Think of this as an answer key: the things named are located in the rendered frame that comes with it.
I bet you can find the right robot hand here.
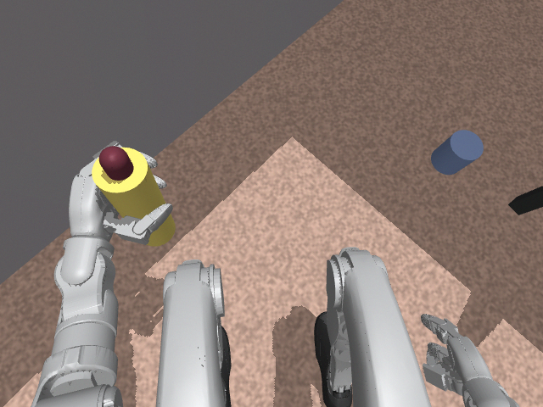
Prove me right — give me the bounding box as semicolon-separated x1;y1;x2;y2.
421;314;493;396

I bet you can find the left robot hand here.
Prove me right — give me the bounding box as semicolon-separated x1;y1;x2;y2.
69;141;173;245

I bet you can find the left robot arm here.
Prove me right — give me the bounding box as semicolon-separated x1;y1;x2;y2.
31;236;123;407

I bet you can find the right robot arm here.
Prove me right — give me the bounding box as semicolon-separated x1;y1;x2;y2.
462;377;520;407

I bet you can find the right robot foot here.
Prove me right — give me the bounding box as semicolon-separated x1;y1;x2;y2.
314;311;352;407

